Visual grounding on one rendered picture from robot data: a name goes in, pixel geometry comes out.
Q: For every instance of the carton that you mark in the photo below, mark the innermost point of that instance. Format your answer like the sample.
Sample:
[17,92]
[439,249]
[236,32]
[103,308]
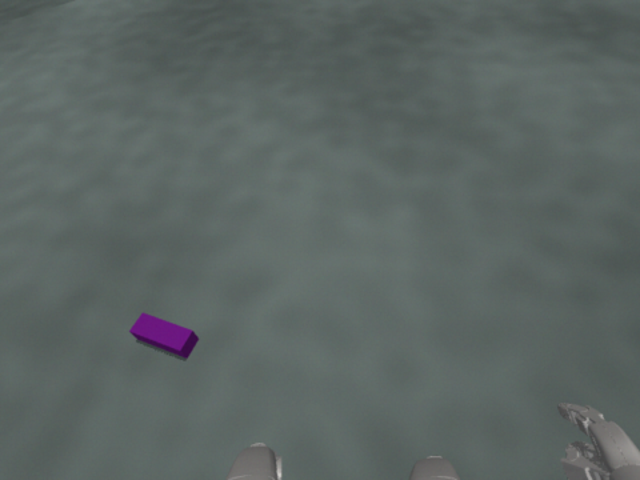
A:
[165,335]

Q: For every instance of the right robot hand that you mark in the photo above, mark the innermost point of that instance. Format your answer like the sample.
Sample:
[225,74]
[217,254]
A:
[612,448]

